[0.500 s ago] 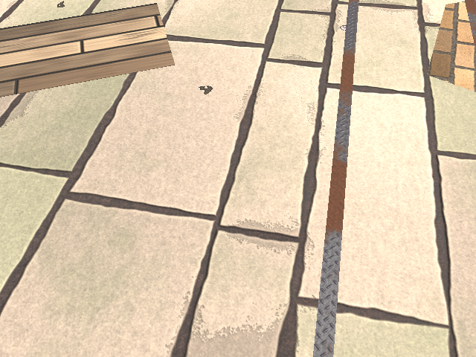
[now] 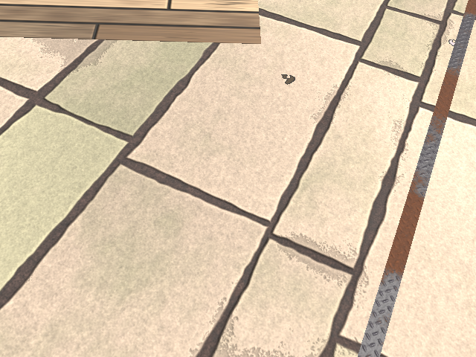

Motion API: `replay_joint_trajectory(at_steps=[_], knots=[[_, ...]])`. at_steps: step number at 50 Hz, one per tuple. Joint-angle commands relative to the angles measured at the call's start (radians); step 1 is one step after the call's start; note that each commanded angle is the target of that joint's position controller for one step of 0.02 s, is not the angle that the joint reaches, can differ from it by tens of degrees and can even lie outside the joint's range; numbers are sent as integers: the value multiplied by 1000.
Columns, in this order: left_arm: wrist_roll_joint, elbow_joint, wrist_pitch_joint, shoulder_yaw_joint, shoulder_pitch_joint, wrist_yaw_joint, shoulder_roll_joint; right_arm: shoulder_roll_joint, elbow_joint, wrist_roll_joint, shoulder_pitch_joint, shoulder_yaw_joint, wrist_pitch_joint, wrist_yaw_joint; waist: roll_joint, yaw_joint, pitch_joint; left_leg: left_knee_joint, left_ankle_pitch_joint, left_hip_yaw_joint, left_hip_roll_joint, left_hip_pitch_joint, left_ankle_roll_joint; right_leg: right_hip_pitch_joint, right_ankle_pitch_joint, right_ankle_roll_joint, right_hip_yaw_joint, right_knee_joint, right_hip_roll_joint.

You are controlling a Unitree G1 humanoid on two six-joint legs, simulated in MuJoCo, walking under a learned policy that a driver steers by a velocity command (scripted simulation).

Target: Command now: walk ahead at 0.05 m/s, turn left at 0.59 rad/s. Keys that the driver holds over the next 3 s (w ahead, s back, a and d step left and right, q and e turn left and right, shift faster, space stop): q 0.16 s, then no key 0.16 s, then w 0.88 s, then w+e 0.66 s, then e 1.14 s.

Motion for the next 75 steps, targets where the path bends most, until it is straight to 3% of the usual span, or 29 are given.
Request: replay_joint_trajectory(at_steps=[1, 7, 10, 11, 12, 13, 14, 15, 18, 20, 25, 30, 31, 32, 33, 34, 38, 44, 49, 51, 53, 54, 55, 56, 57, 59, 64, 70, 75], knots=[[-3, -44, 5, 21, 66, 6, 72, -157, -88, 5, -33, -45, -2, -23, 128, 28, -195, -151, -83, -311, 235, 140, 154, 55, 55, 9, 7, -79, 18], [-17, -67, -15, 27, 42, -12, 77, -155, -95, 3, -12, -47, 18, -25, 181, -1, -168, -144, -192, -416, 224, 163, 127, 150, 22, -16, 7, -286, 55], [-19, -44, -26, 36, 129, -30, 81, -144, -99, 18, -24, -41, 31, -29, 182, 43, -172, -89, -154, -412, 191, 150, 83, 317, 131, -61, -34, -546, 54], [-5, -40, -25, 47, 155, -31, 115, -117, -93, 20, 7, -33, 33, -32, 136, 42, -177, -27, -222, -367, 146, 81, 38, 423, 179, -92, 12, -615, -32], [22, -59, -19, 61, 132, -29, 191, -72, -100, 16, 31, -22, 31, -30, -89, 6, -153, 181, -390, -203, 27, -80, -21, 494, 235, -187, 230, -681, -242], [51, -63, -20, 68, 127, -33, 208, -129, -132, 13, -18, -41, 12, -27, -296, 21, -100, 405, -540, -81, -60, -181, -70, 396, 380, -337, 447, -744, -377], [41, -92, -26, 56, 71, -28, 161, -187, -107, -2, 2, -61, 4, -22, -194, 6, -99, 591, -491, -131, -19, -173, -97, 375, 410, -352, 408, -725, -372], [21, -102, -27, 47, 25, -24, 124, -183, -68, 3, 40, -64, 10, -19, -125, -15, -95, 660, -431, -124, -18, -159, -112, 369, 419, -299, 294, -698, -300], [-12, -92, -22, 21, 49, -21, 65, -79, -24, 0, 80, -32, 30, -17, -91, -5, -91, 729, -292, -73, 8, -162, -148, 401, 181, -243, 162, -724, -190], [-15, -70, -15, 27, 120, -20, 86, -60, -46, 10, 14, -16, 18, -6, -164, 41, -59, 597, -259, 14, 41, -203, -154, 460, -52, -241, 168, -785, -166], [-22, -49, -23, 49, 211, -16, 164, -39, -66, 19, -86, 3, -35, 9, -183, 101, -30, 234, -330, 103, 84, -33, -119, 457, -29, -259, 170, -802, -201], [-46, -38, -24, 34, 199, -37, 133, -54, 11, 28, 74, -9, -65, 17, -119, 3, -44, -104, -131, 119, 72, 367, -29, 262, -35, -231, 139, -707, -172], [-34, -49, -33, 14, 167, -44, 70, -71, 31, 28, 174, -14, -67, 10, -80, -46, -101, -104, -159, 17, 156, 547, -6, 142, -40, -179, 85, -584, -127], [-5, -84, -49, -16, 120, -57, -30, -143, 51, 16, 302, -27, -63, -1, 159, -81, -165, -136, -137, -254, 373, 707, 47, -46, -138, -101, -61, -226, -20], [-38, -137, -70, 9, 97, -54, 51, -244, 61, 3, 317, -56, -69, 12, 304, -75, -81, -231, -352, -513, 516, 632, 195, -261, -216, -92, -90, -64, 16], [-50, -127, -78, 30, 66, -52, 128, -167, 51, 7, 273, -36, -83, 18, 194, -77, 6, -268, -508, -500, 481, 581, 209, -326, -149, -95, -38, 56, -51], [-24, -94, -85, 28, 85, -72, 89, -95, 37, 5, 157, -2, -92, 21, 130, -13, 58, -330, -206, -242, 346, 468, 140, -303, 157, -81, -47, 54, -103], [-27, -128, -89, -6, -57, -85, 17, -120, 92, 10, 213, -3, -87, 5, 118, -53, 56, -336, 65, -31, 273, 350, 110, -104, 422, -39, -113, -296, -51], [-38, -167, -92, 1, -127, -108, 56, -157, 138, 29, 246, -13, -85, 3, 116, -41, 78, -304, 96, -44, 351, 437, 91, -34, 401, -94, -94, -450, -28], [-34, -163, -92, 12, -82, -107, 85, -176, 147, 25, 239, -19, -76, 1, 129, -5, 33, -218, 321, -33, 358, 494, 69, 56, 330, -127, -116, -469, 3], [-30, -106, -84, 46, 154, -88, 147, -172, 148, 15, 233, -14, -63, -4, 125, 122, -139, 93, 624, 31, 291, 440, 27, 403, 310, -183, -165, -475, 54], [-21, -77, -78, 62, 336, -74, 217, -123, 125, -8, 253, 7, -63, -8, 14, 180, -301, 420, 338, 56, 238, 214, -8, 739, 332, -246, 47, -429, -136], [-11, -52, -79, 72, 380, -86, 281, 22, 119, 9, 412, 46, -81, 3, -311, 88, -478, 770, -439, 14, 43, -135, -66, 1037, -13, -399, 570, -585, -363], [-19, -60, -80, 45, 369, -84, 173, -95, 135, 32, 318, 23, -100, 10, -214, 137, -423, 872, -479, -92, 78, -238, -53, 982, -134, -355, 667, -711, -347], [-21, -63, -80, 34, 293, -79, 145, -147, 98, 53, 199, 7, -108, 15, -145, 126, -246, 885, -399, -48, 129, -309, -44, 842, -85, -314, 511, -722, -323], [-9, -74, -80, 26, 176, -79, 122, -124, 82, 24, 117, 10, -112, 7, -14, 61, -100, 781, -249, -7, 210, -242, -44, 562, 146, -297, 314, -759, -251], [-19, -53, -104, 25, 151, -80, 110, -73, 86, -1, 129, 13, -76, -4, -42, -10, -37, 620, -144, 7, 247, -165, -83, 364, 256, -334, 170, -877, -181], [-31, -19, -80, 41, 242, -48, 154, -44, 25, -4, -110, 25, -105, 10, -25, 63, 9, 215, 159, 22, 194, -161, -130, 381, 310, -289, 84, -867, -128], [-43, 5, -56, 47, 320, -37, 167, -71, -12, 14, -231, 19, -127, 35, -48, 96, 8, 49, 135, 9, 148, -86, -123, 460, 243, -270, 163, -770, -164]])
